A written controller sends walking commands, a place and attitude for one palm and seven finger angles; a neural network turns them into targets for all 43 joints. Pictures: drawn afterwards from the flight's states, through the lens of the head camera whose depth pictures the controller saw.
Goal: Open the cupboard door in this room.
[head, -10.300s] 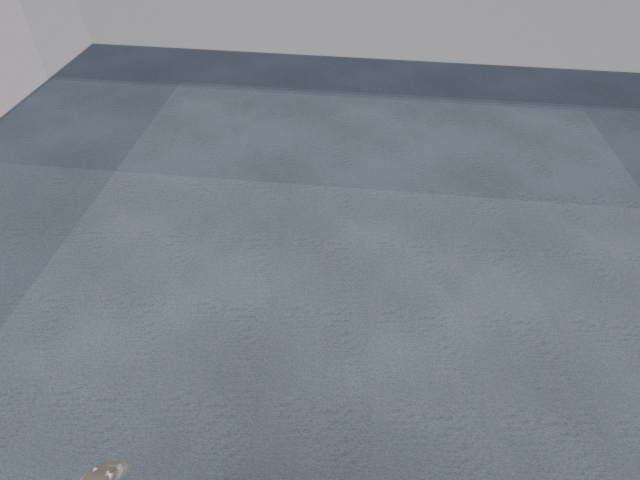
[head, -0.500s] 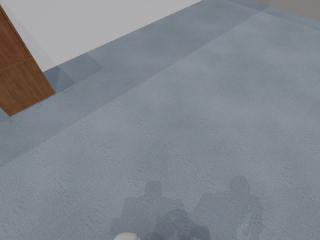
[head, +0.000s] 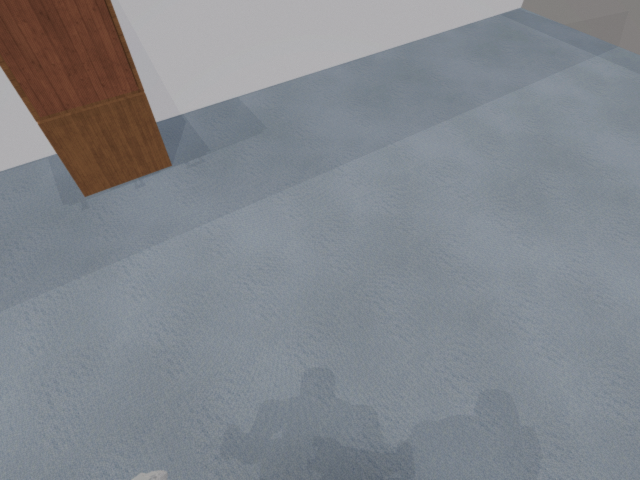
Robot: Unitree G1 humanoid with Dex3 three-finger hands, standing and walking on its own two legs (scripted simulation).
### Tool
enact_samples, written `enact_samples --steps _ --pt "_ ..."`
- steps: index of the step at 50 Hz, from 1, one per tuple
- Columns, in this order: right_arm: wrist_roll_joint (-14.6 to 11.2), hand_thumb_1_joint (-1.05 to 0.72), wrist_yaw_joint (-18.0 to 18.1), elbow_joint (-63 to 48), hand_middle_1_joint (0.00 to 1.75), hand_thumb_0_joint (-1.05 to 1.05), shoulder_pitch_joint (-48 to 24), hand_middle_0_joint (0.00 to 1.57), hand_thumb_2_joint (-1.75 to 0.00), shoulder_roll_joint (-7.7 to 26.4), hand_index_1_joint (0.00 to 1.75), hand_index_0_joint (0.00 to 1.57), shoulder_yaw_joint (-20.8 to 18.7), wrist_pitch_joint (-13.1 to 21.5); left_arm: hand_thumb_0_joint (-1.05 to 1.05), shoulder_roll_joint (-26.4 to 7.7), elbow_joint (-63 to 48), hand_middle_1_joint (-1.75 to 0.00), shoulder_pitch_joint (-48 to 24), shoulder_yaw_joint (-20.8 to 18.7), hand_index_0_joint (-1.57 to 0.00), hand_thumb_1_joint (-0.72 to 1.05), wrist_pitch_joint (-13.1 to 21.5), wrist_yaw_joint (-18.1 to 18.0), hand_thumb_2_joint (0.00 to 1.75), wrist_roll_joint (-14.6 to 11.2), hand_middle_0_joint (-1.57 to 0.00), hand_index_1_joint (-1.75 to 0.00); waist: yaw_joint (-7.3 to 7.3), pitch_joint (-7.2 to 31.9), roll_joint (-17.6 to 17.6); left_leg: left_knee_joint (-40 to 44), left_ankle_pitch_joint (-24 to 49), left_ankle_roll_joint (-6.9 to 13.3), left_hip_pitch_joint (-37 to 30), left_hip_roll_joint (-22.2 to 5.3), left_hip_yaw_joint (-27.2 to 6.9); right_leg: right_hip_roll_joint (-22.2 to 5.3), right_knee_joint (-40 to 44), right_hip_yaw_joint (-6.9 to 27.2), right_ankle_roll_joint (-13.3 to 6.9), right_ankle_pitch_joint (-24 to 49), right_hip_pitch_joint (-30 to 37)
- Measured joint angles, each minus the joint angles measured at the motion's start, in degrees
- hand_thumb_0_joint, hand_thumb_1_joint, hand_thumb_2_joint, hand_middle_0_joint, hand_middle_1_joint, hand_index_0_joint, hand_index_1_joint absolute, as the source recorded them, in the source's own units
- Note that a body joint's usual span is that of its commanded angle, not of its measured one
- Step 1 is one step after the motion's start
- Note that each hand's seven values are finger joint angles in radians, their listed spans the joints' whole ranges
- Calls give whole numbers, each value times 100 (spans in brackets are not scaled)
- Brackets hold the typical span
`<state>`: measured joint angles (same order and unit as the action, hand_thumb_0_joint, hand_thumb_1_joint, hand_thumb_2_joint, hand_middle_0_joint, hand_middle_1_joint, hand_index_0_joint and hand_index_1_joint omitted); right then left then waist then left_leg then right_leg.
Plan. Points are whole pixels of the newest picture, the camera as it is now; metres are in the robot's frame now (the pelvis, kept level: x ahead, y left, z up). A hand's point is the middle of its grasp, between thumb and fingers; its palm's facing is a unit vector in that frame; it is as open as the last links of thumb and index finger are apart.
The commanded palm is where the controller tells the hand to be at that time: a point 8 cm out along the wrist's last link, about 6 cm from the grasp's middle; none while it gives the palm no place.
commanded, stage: turn or walk to find it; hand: left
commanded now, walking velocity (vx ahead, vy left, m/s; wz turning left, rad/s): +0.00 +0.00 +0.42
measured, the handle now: out of the picture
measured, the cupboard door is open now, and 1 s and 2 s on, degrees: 0 0 0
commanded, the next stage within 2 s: stand and wait in 0.12 s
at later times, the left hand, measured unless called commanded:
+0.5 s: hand out of the picture -0.05 +0.19 -0.18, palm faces +0.20 -0.96 -0.21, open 7.4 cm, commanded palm none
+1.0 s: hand out of the picture -0.07 +0.17 -0.17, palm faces +0.19 -0.97 -0.18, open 7.4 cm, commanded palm none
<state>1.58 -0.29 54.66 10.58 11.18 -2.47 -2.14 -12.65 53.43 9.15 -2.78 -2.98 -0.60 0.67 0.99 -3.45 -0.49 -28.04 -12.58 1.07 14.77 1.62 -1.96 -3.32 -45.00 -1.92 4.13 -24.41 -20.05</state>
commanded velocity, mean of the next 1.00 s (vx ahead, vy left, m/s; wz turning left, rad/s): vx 0.00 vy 0.00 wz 0.13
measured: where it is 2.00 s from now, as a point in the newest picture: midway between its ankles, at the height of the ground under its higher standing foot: outside the picture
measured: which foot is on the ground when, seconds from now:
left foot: down 0.00-0.06, up 0.08-0.44, down 0.46-1.00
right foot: up 0.00-0.04, down 0.06-1.00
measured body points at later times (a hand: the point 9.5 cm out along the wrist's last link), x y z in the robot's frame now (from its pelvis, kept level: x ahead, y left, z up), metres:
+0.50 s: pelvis -0.03 +0.00 -0.01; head -0.01 +0.02 +0.44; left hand -0.06 +0.24 -0.17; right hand +0.07 -0.24 -0.15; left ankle -0.07 +0.12 -0.74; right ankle +0.00 -0.13 -0.74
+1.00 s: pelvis -0.05 +0.00 +0.00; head -0.05 +0.00 +0.45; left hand -0.08 +0.22 -0.16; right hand +0.01 -0.23 -0.16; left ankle -0.07 +0.12 -0.74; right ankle -0.03 -0.13 -0.74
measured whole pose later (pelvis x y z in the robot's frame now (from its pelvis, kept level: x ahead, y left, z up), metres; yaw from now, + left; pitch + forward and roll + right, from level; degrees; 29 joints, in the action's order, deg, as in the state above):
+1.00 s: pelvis -0.05 +0.00 +0.00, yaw +9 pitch -2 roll +0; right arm 0.7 1.2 64.7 13.5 9.7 -0.5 -0.4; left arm -8.9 64.9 14.2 0.1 -0.8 -1.4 0.6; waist -0.4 -2.0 0.3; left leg -25.8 -14.3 -0.5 9.4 -1.0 1.8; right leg -3.4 -26.5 -5.8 0.8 -14.1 -10.2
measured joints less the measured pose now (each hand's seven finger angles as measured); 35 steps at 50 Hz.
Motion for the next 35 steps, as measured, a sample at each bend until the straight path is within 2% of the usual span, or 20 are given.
enact_samples --steps 3,5,7,9,12,15,19,23,26,29,32,34,35 --pt "-31 -90 -14 28 30 0 136 20 -90 55 30 21 -57 -48 0 62 -125 -30 -17 50 -20 91 133 0 90 -1 -19 -30 22 49 -53 -326 -88 -121 263 73 -122 61 1245 -77 -84 659 515" --pt "-51 -90 -14 70 30 0 169 20 -90 147 30 21 -126 -109 0 179 -136 -30 -27 89 -20 91 208 -20 90 39 -19 -30 45 -5 -222 -1059 -775 -177 567 66 -205 107 1185 -227 -342 725 499" --pt "-36 -90 -25 111 30 0 216 20 -90 209 30 20 -181 -210 0 264 -170 -30 44 113 -20 90 218 -31 90 48 -20 -30 41 -9 -234 -2229 -1288 -202 953 124 -140 28 1178 -338 -498 700 533" --pt "-20 -91 -52 155 30 0 235 20 -90 272 30 20 -220 -250 0 322 -151 -30 128 130 -20 90 206 -40 90 55 -20 -30 39 -23 -238 -3171 -1188 -248 1223 63 -43 -28 1319 -424 -534 764 625" --pt "-15 -91 -62 206 30 0 276 20 -90 316 30 20 -233 -242 0 358 -49 -30 231 144 -20 90 196 -49 90 75 -20 -30 43 -29 -200 -3618 -948 -335 1278 -111 41 -97 1494 -541 -531 864 710" --pt "-25 -91 -43 288 30 0 296 20 -90 301 30 20 -201 -229 0 353 64 -30 326 151 -20 90 212 -44 90 94 -20 -30 -9 -25 -114 -3156 -1020 -395 997 -268 103 -158 1581 -625 -524 917 726" --pt "-55 -91 -2 411 30 0 206 20 -90 229 30 20 -118 -180 0 281 243 -30 446 133 -20 91 246 -30 90 117 -20 -30 -159 -37 6 -1964 -1231 -395 419 -377 239 -200 1574 -689 -483 951 651" --pt "-79 -91 42 461 30 0 86 20 -90 147 30 20 -4 21 0 193 501 -30 601 115 -20 90 204 -49 90 53 -20 -30 -239 3 37 -227 -558 -293 -356 -424 382 -172 1268 -759 -352 846 461" --pt "-57 -91 93 566 30 0 -50 20 -90 -97 30 20 95 122 0 49 752 -30 655 111 -20 91 75 -72 90 3 -20 -30 -341 -27 330 -204 -647 -143 -466 -299 528 -241 983 -519 -234 429 419" --pt "-51 -92 180 608 30 0 -118 20 -90 -243 30 20 143 179 0 34 965 -30 676 145 -20 91 -10 -57 90 -2 -19 -30 -321 17 340 -4 -505 -81 -589 -268 551 -170 609 -319 -204 58 411" --pt "-59 -93 190 635 30 0 -182 20 -90 -229 30 20 140 171 0 79 1029 -30 657 165 -19 91 25 -28 90 -3 -19 -30 -285 51 278 68 -418 -66 -573 -215 507 -151 794 -269 -168 221 553" --pt "-74 -93 174 656 30 0 -193 20 -90 -223 30 20 141 161 0 91 1019 -30 653 178 -19 91 99 -26 90 4 -19 -30 -284 79 283 -10 -431 -80 -496 -147 491 -164 1287 -257 -153 672 760" --pt "-88 -93 166 677 30 0 -205 20 -90 -203 30 21 136 159 0 122 1036 -30 634 185 -19 91 141 -40 90 13 -19 -30 -293 76 237 -91 -461 -93 -453 -150 477 -150 1426 -273 -235 768 822"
